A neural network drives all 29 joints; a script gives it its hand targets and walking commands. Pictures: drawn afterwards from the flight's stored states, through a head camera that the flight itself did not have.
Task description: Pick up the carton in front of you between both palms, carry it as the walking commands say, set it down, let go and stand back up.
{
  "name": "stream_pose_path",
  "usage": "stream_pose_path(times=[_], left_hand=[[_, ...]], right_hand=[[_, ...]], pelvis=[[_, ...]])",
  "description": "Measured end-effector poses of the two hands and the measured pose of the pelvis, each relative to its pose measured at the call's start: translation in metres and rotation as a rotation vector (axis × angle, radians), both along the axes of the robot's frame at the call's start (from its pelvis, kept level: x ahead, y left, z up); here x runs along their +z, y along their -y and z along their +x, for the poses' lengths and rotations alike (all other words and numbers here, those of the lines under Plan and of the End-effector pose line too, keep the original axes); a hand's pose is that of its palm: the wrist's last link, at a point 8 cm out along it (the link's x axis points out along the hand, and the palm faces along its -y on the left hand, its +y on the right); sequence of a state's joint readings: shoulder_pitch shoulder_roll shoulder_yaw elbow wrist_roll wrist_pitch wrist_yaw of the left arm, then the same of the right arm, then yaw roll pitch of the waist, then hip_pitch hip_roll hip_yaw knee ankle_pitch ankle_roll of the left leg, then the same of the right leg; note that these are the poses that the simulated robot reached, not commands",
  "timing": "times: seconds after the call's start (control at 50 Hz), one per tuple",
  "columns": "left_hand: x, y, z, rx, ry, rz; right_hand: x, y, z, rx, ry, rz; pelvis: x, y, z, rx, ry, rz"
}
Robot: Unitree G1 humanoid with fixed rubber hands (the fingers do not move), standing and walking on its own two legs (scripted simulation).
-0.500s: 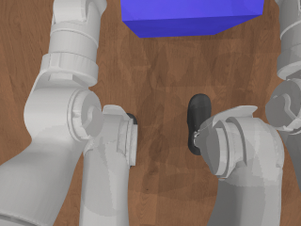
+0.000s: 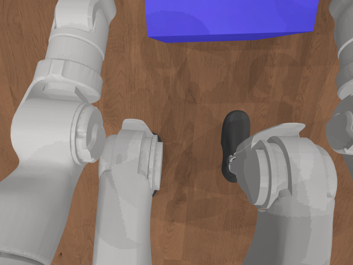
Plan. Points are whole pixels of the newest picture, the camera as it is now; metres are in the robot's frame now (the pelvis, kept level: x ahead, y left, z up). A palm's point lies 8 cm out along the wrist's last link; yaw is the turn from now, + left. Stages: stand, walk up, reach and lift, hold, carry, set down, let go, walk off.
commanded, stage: set down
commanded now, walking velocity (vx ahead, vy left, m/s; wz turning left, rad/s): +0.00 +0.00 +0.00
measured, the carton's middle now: out of the picture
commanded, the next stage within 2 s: let go in 1.14 s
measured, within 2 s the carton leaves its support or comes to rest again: neither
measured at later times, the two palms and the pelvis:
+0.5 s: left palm out of the picture +0.58 +0.11 -0.04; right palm out of the picture +0.55 -0.26 -0.04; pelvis +0.00 +0.00 +0.07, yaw -1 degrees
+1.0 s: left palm out of the picture +0.58 +0.12 +0.11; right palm out of the picture +0.56 -0.28 +0.10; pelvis +0.02 -0.01 +0.20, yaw -1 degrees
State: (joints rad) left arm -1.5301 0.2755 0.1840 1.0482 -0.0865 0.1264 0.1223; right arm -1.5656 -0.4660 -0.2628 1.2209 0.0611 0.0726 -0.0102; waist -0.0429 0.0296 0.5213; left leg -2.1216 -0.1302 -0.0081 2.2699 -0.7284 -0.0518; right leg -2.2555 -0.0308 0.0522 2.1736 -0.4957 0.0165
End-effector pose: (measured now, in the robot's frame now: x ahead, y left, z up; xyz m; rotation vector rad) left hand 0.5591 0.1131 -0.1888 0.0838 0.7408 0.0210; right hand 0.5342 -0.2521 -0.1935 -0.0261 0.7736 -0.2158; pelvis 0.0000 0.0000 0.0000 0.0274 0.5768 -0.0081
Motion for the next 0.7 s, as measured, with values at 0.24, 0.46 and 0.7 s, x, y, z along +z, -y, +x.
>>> stream_pose_path(times=[0.24,0.46,0.7], left_hand=[[0.045,-0.005,0.019,0.011,0.106,0.001],[0.141,0.005,0.021,0.040,0.102,0.009],[0.203,-0.004,0.022,0.054,0.119,0.025]], right_hand=[[0.050,0.005,0.026,-0.014,0.124,-0.003],[0.142,0.012,0.018,-0.012,0.122,-0.004],[0.205,0.017,0.025,0.008,0.139,-0.011]], pelvis=[[0.005,-0.001,-0.001,-0.005,-0.034,-0.004],[0.064,-0.001,-0.002,-0.022,-0.136,0.012],[0.121,0.006,0.005,-0.037,-0.218,0.028]])
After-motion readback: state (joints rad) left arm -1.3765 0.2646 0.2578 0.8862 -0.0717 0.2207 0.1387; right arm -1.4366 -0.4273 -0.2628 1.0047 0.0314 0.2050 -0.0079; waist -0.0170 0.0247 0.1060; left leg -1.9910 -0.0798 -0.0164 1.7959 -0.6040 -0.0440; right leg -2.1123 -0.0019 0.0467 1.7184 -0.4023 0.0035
